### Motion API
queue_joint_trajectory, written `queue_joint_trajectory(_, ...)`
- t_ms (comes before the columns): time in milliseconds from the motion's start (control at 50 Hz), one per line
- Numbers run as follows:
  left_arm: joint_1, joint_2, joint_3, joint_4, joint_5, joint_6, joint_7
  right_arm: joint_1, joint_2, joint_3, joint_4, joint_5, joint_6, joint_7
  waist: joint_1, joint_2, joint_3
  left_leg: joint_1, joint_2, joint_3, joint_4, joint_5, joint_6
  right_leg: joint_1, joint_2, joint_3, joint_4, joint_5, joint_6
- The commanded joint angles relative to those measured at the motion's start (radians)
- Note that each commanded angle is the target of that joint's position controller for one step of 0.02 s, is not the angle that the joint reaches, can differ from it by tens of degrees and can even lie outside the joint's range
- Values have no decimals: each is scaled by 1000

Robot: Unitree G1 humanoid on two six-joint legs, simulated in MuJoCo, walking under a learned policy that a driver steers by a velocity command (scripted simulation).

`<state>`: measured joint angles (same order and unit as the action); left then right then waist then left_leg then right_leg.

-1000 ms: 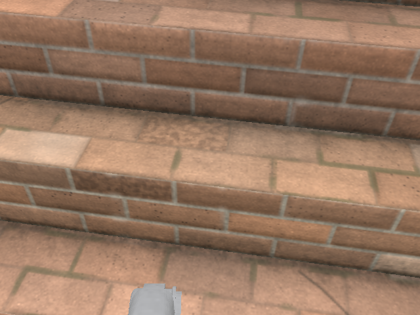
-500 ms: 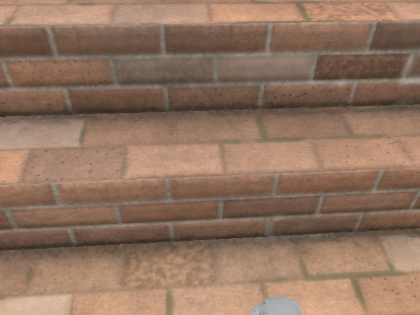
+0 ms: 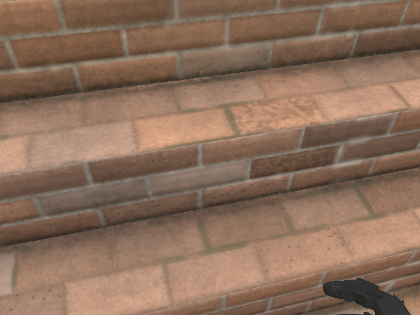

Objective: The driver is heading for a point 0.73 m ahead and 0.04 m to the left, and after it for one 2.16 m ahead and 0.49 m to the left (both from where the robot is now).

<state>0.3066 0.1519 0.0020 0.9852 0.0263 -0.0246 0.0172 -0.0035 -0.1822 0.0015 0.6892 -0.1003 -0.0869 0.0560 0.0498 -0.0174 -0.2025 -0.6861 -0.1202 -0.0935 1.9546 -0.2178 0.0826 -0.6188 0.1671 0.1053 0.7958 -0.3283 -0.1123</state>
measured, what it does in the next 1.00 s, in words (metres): climbs: left foot 0.22 m higher, then right foot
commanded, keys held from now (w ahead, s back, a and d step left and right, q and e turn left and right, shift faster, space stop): w+e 0.14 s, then w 0.52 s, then w+q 0.34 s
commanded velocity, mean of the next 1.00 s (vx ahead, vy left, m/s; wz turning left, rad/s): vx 0.50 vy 0.00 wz -0.12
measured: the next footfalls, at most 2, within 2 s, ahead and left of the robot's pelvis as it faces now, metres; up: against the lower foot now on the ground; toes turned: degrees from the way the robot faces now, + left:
left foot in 0.34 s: +0.19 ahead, +0.19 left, +0.22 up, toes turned -20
right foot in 0.86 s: +0.27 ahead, -0.16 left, +0.22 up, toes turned -20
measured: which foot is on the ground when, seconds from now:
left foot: up 0.00-0.32, down 0.34-0.88, up 0.90-1.00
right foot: down 0.00-0.36, up 0.38-0.84, down 0.86-1.00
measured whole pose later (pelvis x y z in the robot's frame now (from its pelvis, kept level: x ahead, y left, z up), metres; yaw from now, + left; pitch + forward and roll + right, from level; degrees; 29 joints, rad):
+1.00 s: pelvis +0.18 -0.05 +0.21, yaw -9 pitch +5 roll -2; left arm 0.12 0.21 0.00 0.91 0.07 -0.05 -0.04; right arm 0.42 -0.16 0.00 1.12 -0.04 -0.12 0.10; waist -0.08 0.02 -0.12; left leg -0.88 -0.06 -0.22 1.98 -0.12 0.10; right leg -0.58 -0.02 -0.19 0.86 -0.48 0.01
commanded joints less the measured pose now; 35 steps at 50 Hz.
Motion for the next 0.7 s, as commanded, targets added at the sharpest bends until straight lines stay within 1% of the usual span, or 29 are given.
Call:
queue_joint_trajectory(20, 418, 61, -5, 66, 8, -3, -26, -135, -47, 3, -64, -18, 48, 28, 102, 4, -191, -625, 25, -63, -33, -223, -2, 881, -242, 482, -191, 1048, -228)
queue_joint_trajectory(60, 435, 15, -15, 99, 38, -19, -53, -211, 7, 23, -80, 0, 45, 8, 74, -4, -83, -571, 58, -36, -30, -278, 53, 569, -195, 464, -255, 760, -208)
queue_joint_trajectory(100, 299, 54, -5, 36, 32, -26, -70, -198, 0, 26, -81, 16, 26, 20, -4, -71, -26, -349, 35, 19, 34, -274, 93, 162, -155, 472, -350, 596, -224)
queue_joint_trajectory(120, 251, 101, 8, -9, 25, -26, -62, -187, -16, 23, -93, 14, 27, 28, -36, -100, -38, -285, 7, 44, 164, -310, 76, 72, -163, 506, -378, 638, -230)
queue_joint_trajectory(140, 275, 118, 14, -15, 20, -34, -47, -203, -26, 24, -99, 16, 32, 22, -13, -85, -53, -391, -9, -1, 297, -361, 40, 165, -204, 610, -356, 594, -243)
queue_joint_trajectory(160, 371, 108, 8, 25, 35, -41, -38, -240, -12, 34, -112, 26, 56, 1, 25, -46, -41, -662, -8, -90, 432, -384, 3, 379, -265, 734, -294, 472, -240)
queue_joint_trajectory(180, 433, 103, 4, 32, 39, -64, -34, -251, 15, 44, -124, 33, 66, -6, 37, -41, 7, -852, 11, -102, 559, -374, -22, 557, -288, 742, -250, 388, -211)
queue_joint_trajectory(200, 446, 102, 0, 28, 40, -82, -34, -269, 10, 46, -135, 41, 71, -10, 38, -27, 49, -917, 25, -93, 584, -355, -25, 601, -281, 699, -234, 347, -175)
queue_joint_trajectory(220, 431, 126, -8, 17, 12, -91, -42, -363, -4, 42, -193, 40, 80, -9, 37, -32, 110, -900, 43, -12, 442, -390, -30, 503, -242, 665, -267, 368, -168)
queue_joint_trajectory(260, 365, 131, -8, -37, -4, -98, -33, -429, -36, 25, -247, 33, 74, -19, 28, -85, 99, -560, 98, 56, 109, -362, -27, 135, -173, 558, -363, 229, -126)
queue_joint_trajectory(280, 258, 162, 1, -67, -30, -87, -36, -475, -49, 22, -275, 33, 87, -21, -31, -58, 94, -254, 120, 51, -256, -506, -31, -146, -196, 560, -492, 118, -105)
queue_joint_trajectory(300, 307, 219, 23, -60, -59, -65, -43, -555, 9, 39, -307, 42, 132, 20, -26, -107, 62, 55, 35, 228, -417, -774, -100, -352, -247, 603, -689, 195, -196)
queue_joint_trajectory(320, 287, 252, 41, -46, -21, -66, -60, -423, 62, 54, -237, 70, 151, 34, -35, -184, 81, 150, 82, 138, -448, -455, -121, -275, -344, 662, -724, 274, -181)
queue_joint_trajectory(340, 169, 365, 85, -70, -41, -71, -77, -273, 16, 39, -216, 104, 154, 31, -136, -223, 52, 59, 38, 157, -661, -488, -144, 11, -370, 613, -616, 777, -200)
queue_joint_trajectory(360, 425, 233, 54, 15, -15, -95, -120, -157, -74, 3, -105, 112, 113, 44, -25, -56, -251, 411, -13, 3, -728, -418, 11, 52, -252, 409, -370, 1393, -162)
queue_joint_trajectory(380, 340, 206, 57, -4, 26, -92, -150, 201, -181, -37, -30, 58, 122, 18, -209, 155, -305, 510, 162, -581, -1084, -509, 222, -81, -125, 341, -28, 1233, -80)
queue_joint_trajectory(400, 184, 133, 53, 12, 37, -66, -159, 382, -257, -64, 47, 1, 143, -4, -330, 373, -189, 569, 314, -1129, -1473, -815, 367, -389, 38, 423, 509, 449, 0)
queue_joint_trajectory(420, 43, 127, 57, -23, 2, -74, -139, 320, -271, -62, 90, 23, 100, -2, -253, 309, 42, 434, 306, -1169, -1494, -1062, 315, -652, 45, 429, 989, 403, 7)
queue_joint_trajectory(440, 29, 101, 41, -31, -27, -85, -100, 277, -216, -55, 122, 58, 74, 4, -159, 287, 156, 299, 296, -972, -1409, -929, 262, -675, -12, 370, 1026, 467, -11)
queue_joint_trajectory(460, 36, 108, 24, -9, -25, -76, -77, 217, -98, -37, 159, 60, 76, 2, -122, 84, 146, 252, 298, -772, -1315, -715, 238, -623, -47, 324, 1027, 545, -20)
queue_joint_trajectory(480, 35, 122, 17, 8, -13, -61, -70, 145, -3, -20, 173, 59, 66, -6, -78, -14, 150, 142, 257, -613, -1251, -606, 184, -555, -84, 269, 995, 541, -34)
queue_joint_trajectory(500, 35, 111, 11, 6, -8, -48, -63, 87, 62, -4, 192, 62, 51, -17, -30, -25, 143, 47, 217, -475, -1228, -524, 135, -495, -109, 229, 970, 477, -30)
queue_joint_trajectory(520, 38, 98, 6, 10, -1, -38, -61, 59, 86, -1, 211, 76, 36, -27, -4, 0, 134, 18, 183, -383, -1245, -488, 121, -476, -111, 193, 955, 403, -26)
queue_joint_trajectory(560, -10, 129, -1, 3, 25, -39, -90, 127, 56, -2, 249, 83, 7, -37, -29, 34, 116, 4, 155, -309, -1300, -436, 136, -451, -118, 105, 989, 385, -22)
queue_joint_trajectory(600, -111, 158, -9, -35, 29, -42, -109, 220, 8, -4, 294, 69, -19, -47, -79, 38, 120, 31, 161, -324, -1341, -435, 154, -504, -132, 44, 1020, 356, -28)
queue_joint_trajectory(640, -235, 193, -16, -98, 34, -43, -106, 273, -41, -2, 293, 66, -39, -47, -118, 27, 112, 81, 186, -321, -1358, -394, 159, -502, -169, -10, 868, 350, -5)
queue_joint_trajectory(660, -271, 206, -14, -116, 33, -42, -102, 315, -65, -3, 296, 59, -50, -49, -143, 86, 101, 108, 190, -317, -1360, -383, 153, -470, -182, -39, 841, 333, 3)
queue_joint_trajectory(680, -357, 40, -35, -282, 39, -31, -60, 388, -53, -39, 358, 82, -42, -118, -33, 118, 269, 37, 247, -411, -1514, -581, 156, -363, -254, -5, 815, 311, 79)
queue_joint_trajectory(700, -335, 81, -33, -294, 35, -27, -48, 375, -81, -44, 343, 78, -38, -143, -33, 96, 288, 67, 239, -437, -1518, -592, 170, -355, -260, 2, 751, 302, 109)
Velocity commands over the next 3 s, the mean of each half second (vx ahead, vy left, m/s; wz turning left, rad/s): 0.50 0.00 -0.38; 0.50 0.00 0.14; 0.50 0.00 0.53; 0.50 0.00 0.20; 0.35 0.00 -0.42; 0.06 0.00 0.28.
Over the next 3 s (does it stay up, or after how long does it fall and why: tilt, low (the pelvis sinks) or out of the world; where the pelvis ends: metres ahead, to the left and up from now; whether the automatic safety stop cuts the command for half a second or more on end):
stays up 0.66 0.19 0.69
